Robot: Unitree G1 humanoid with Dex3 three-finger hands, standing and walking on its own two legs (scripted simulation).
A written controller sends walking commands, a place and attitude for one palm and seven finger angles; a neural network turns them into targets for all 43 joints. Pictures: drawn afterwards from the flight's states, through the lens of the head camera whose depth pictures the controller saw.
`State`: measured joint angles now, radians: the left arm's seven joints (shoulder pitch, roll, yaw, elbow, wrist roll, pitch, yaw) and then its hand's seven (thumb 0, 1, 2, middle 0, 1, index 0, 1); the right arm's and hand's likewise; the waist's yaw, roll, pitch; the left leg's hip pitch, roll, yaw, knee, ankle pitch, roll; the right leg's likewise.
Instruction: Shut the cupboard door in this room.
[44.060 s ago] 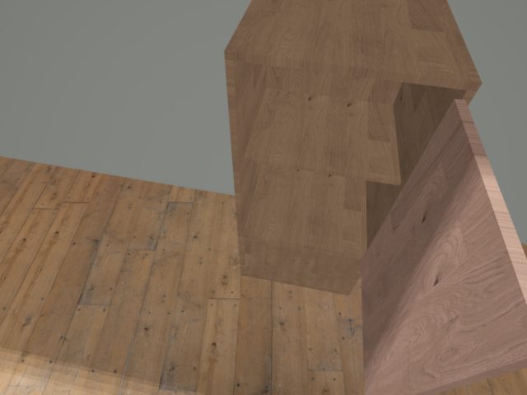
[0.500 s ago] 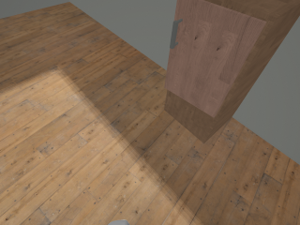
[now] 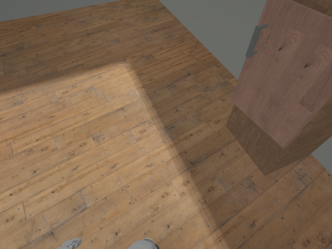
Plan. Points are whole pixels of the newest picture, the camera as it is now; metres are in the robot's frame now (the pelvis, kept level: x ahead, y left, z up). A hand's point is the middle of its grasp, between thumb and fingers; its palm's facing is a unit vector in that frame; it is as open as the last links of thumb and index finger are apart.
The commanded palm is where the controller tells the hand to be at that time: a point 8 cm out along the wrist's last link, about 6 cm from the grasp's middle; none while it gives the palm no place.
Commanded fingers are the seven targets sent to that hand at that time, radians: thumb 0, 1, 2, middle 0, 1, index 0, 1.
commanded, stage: walk to a spot facing it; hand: left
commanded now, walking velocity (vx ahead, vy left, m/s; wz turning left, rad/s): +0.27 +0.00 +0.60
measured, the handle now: (256, 41) +0.92 -0.36 -0.01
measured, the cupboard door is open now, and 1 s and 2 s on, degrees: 8 8 8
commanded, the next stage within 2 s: turn to face it in 0.90 s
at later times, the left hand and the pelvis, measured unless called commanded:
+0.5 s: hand out of the picture -0.05 +0.22 -0.18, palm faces +0.41 -0.88 -0.22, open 7.4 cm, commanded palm none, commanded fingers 0.00 0.90 0.90 -0.20 -0.30 -0.20 -0.30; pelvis +0.09 +0.06 -0.01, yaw +20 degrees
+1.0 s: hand (74, 191) +0.29 +0.30 -0.15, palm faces +0.49 -0.84 -0.22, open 7.2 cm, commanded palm none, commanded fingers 0.00 0.90 0.90 -0.20 -0.30 -0.20 -0.30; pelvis +0.30 +0.10 +0.01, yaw +29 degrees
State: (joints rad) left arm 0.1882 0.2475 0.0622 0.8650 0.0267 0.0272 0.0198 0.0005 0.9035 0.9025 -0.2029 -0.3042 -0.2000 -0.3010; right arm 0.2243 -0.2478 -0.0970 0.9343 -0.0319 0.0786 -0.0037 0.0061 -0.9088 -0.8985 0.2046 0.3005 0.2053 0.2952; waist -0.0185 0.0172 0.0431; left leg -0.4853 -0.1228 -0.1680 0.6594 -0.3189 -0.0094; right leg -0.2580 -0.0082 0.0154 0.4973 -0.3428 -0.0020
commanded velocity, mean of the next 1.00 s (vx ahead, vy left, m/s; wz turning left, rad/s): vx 0.30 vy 0.00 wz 0.37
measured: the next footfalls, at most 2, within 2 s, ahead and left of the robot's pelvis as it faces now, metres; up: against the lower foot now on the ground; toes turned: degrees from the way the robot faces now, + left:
left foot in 0.42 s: +0.13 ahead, +0.19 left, +0.00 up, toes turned +26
right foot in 0.82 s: +0.40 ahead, +0.04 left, +0.00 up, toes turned +17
